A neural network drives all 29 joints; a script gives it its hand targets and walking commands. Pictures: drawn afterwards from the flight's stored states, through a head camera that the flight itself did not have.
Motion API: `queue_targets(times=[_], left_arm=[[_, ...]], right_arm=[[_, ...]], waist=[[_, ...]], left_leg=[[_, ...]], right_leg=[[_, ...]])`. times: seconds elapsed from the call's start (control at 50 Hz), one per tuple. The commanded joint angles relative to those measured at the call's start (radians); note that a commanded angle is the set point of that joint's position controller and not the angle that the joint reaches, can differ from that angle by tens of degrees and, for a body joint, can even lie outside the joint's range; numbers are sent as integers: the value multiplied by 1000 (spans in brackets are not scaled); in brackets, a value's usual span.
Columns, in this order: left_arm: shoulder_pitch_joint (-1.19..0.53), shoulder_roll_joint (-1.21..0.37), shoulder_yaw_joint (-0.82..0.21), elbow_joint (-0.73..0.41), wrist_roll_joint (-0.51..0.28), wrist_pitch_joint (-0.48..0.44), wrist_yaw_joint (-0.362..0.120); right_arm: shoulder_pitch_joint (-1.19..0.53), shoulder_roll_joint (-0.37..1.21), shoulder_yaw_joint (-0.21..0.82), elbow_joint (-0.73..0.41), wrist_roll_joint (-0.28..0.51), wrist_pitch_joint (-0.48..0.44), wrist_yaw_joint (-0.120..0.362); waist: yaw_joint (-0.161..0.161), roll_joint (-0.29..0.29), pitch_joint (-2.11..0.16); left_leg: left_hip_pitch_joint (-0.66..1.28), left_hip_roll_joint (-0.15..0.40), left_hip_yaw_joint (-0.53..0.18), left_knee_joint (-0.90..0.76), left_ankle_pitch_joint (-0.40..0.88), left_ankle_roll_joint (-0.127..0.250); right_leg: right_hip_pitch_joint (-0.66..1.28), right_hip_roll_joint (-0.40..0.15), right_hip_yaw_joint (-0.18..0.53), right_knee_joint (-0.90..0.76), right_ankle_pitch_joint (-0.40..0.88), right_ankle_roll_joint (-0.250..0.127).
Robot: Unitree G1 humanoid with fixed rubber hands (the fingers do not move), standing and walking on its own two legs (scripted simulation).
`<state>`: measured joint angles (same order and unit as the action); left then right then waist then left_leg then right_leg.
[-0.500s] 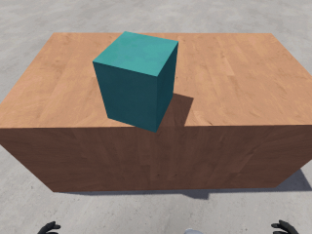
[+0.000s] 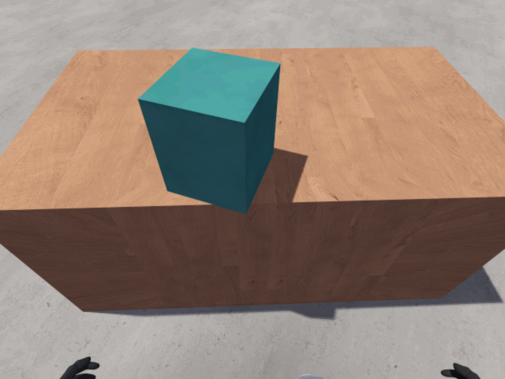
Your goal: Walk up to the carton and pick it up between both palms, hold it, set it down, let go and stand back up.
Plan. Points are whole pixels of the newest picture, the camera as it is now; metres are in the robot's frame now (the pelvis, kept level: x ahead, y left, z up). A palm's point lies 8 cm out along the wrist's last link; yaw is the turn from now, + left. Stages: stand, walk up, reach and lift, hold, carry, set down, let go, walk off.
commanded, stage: walk up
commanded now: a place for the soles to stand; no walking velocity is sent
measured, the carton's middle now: (219, 132) +0.61 +0.09 +0.04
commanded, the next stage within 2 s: none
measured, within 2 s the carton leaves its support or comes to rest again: neither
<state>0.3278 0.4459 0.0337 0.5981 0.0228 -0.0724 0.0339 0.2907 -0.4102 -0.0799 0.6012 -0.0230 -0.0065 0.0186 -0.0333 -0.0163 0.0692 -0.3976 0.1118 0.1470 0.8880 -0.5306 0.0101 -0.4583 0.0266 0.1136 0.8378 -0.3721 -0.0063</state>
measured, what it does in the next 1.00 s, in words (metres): walks ahead: left foot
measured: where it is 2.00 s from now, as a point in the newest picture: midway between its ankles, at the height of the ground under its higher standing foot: outside the picture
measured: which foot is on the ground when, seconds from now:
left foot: down 0.00-0.56, up 0.58-0.88, down 0.90-1.00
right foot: down 0.00-0.88, up 0.90-1.00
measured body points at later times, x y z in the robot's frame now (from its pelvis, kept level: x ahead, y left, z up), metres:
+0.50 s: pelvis +0.01 +0.00 +0.01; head +0.03 +0.02 +0.46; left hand +0.16 +0.31 -0.07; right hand +0.11 -0.33 -0.06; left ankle +0.01 +0.11 -0.70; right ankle +0.08 -0.15 -0.68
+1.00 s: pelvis +0.11 +0.10 +0.01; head +0.14 +0.14 +0.46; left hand +0.21 +0.42 -0.09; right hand +0.19 -0.23 -0.04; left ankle +0.14 +0.16 -0.70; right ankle +0.11 -0.10 -0.62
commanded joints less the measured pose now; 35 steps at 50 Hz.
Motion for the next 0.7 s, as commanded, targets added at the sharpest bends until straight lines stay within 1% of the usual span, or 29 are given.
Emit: queue_targets(times=[0.0,0.02,0.04,0.06,0.08,0.12,0.14,0.16,0.18,0.2,0.24,0.26,0.28,0.3,0.32,0.34,0.36,0.38,0.42,0.44,0.48,0.5,0.52,0.54,0.56,0.6,0.62,0.66,0.68], left_arm=[[-94,185,53,-30,-9,-6,9],[-115,151,46,-40,-13,-5,10],[-67,161,50,-26,-10,-2,16],[-42,191,60,-17,-8,-3,17],[9,190,60,-6,-10,-7,11],[65,211,68,14,-6,-28,3],[72,256,83,18,0,-32,5],[67,290,92,13,3,-34,9],[31,293,90,14,3,-29,9],[8,296,82,15,11,-23,12],[-56,237,67,1,8,-10,10],[-83,216,60,-15,4,-5,8],[-105,174,54,-25,-4,-3,5],[-107,166,52,-20,-5,-3,6],[-46,218,71,-28,-4,-16,-8],[-67,246,82,-34,2,-22,-14],[-39,260,87,-26,4,-29,-25],[-32,252,82,-14,6,-36,-32],[-1,220,82,-7,4,-49,-41],[46,202,84,8,0,-52,-43],[217,208,105,65,-7,-54,-31],[344,258,133,100,-7,-56,-15],[415,353,158,115,6,-59,4],[357,403,159,78,0,-66,15],[268,398,158,48,-6,-64,20],[133,345,137,10,-6,-61,21],[128,324,129,8,-9,-62,22],[117,321,126,1,-10,-64,15],[108,327,124,-3,-8,-64,12]], right_arm=[[98,-240,-80,15,0,-50,-17],[95,-288,-88,10,-6,-57,-19],[38,-305,-85,1,-7,-56,-17],[-17,-289,-78,-11,1,-52,-13],[-32,-277,-74,-15,-1,-51,-12],[-68,-244,-60,-32,7,-40,-11],[-62,-220,-57,-43,11,-35,-13],[-53,-192,-47,-46,18,-29,-15],[-51,-193,-48,-33,15,-18,-15],[-39,-203,-53,-28,13,-15,-12],[-16,-197,-57,-11,5,-26,-4],[29,-216,-66,-2,1,-38,-6],[61,-254,-74,14,-5,-47,-9],[58,-298,-86,12,-10,-52,-13],[137,-362,-121,1,-9,-58,11],[123,-375,-128,13,-17,-56,22],[89,-370,-128,-4,-18,-54,26],[88,-343,-123,-10,-20,-54,28],[78,-324,-113,-19,-20,-53,34],[50,-314,-105,-27,-18,-52,38],[-55,-248,-79,-70,-23,-39,40],[-51,-209,-72,-86,-26,-32,41],[-75,-130,-52,-111,-18,-31,38],[-74,-151,-54,-130,1,-23,33],[-102,-244,-74,-119,-9,-13,29],[-77,-251,-82,-105,-12,-13,41],[-69,-242,-87,-91,-4,-13,44],[-4,-234,-91,-75,4,-20,55],[5,-243,-93,-70,6,-21,58]], waist=[[-61,-2,-126],[-62,126,-116],[-22,153,-96],[6,143,-77],[34,113,-47],[47,54,-101],[38,-24,-119],[30,-104,-149],[17,-119,-121],[17,-123,-82],[-6,-110,-52],[-25,-70,-86],[-44,27,-87],[-44,98,-77],[-68,209,-110],[-72,229,-38],[-44,213,-11],[-50,206,-3],[-40,230,-8],[-6,221,-21],[101,154,-74],[158,69,-143],[207,-172,-139],[153,-211,-122],[126,-54,-72],[52,28,73],[36,29,120],[11,-69,86],[20,-81,59]], left_leg=[[259,68,-253,-267,163,99],[283,187,-342,-365,216,151],[246,302,-412,-398,321,214],[167,339,-393,-373,390,246],[117,302,-296,-325,449,217],[43,119,-98,-135,341,91],[-16,31,-49,-8,277,40],[-78,-25,-77,75,129,18],[-89,-60,-125,28,-65,30],[-58,-73,-145,-22,-136,35],[50,-55,-144,-154,-20,47],[144,2,-176,-214,31,65],[212,80,-243,-296,27,102],[195,206,-358,-399,51,161],[311,312,-492,-543,-274,249],[317,371,-567,-600,-432,281],[304,362,-530,-598,-432,278],[316,354,-495,-572,-369,278],[205,268,-325,-493,-213,233],[116,212,-238,-425,-114,202],[-93,95,-87,-202,-78,131],[-231,35,-43,36,-28,88],[-451,-44,-39,323,-33,44],[-589,-108,-156,382,-97,25],[-558,-45,-230,391,-85,33],[-441,1,-245,321,-18,28],[-391,10,-235,290,31,32],[-290,12,-214,204,73,27],[-245,8,-191,156,86,25]], right_leg=[[-165,-58,160,-41,246,-101],[-198,23,-9,127,251,-46],[-195,23,-92,155,14,-26],[-129,-3,-109,142,-174,-26],[-63,-11,-113,30,-191,-37],[63,-23,30,-125,235,-88],[97,-98,188,-146,381,-133],[141,-177,395,-214,371,-199],[113,-207,507,-274,206,-233],[64,-218,502,-295,104,-251],[-30,-147,365,-274,-11,-193],[-102,-105,266,-213,21,-148],[-185,-41,133,-93,93,-91],[-181,27,-20,74,137,-51],[-294,40,-156,182,-170,-43],[-386,-26,-126,181,-250,-37],[-371,-39,-139,151,-241,-30],[-384,-44,-144,110,-229,-36],[-214,-35,-177,-8,-126,-37],[-73,-17,-211,-91,-30,-41],[252,61,-243,-160,85,-42],[447,25,-109,-195,5,-63],[540,-179,327,-345,-264,-150],[539,-352,790,-556,-386,-239],[449,-400,809,-575,-457,-276],[205,-332,643,-548,-442,-285],[125,-300,562,-539,-350,-257],[87,-270,457,-495,-241,-252],[73,-253,414,-483,-229,-251]])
